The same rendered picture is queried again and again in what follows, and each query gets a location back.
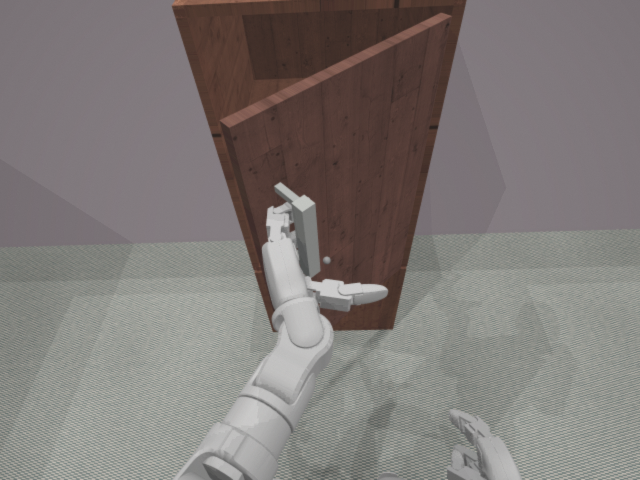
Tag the cupboard door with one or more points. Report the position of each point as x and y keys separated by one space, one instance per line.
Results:
x=352 y=138

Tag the robot left forearm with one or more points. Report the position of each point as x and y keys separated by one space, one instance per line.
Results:
x=248 y=442

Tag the robot right hand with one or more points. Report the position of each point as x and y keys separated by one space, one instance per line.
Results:
x=492 y=461

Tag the handle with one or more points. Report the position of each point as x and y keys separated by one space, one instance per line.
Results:
x=305 y=222

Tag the robot left hand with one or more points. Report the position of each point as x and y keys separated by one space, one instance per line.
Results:
x=285 y=279

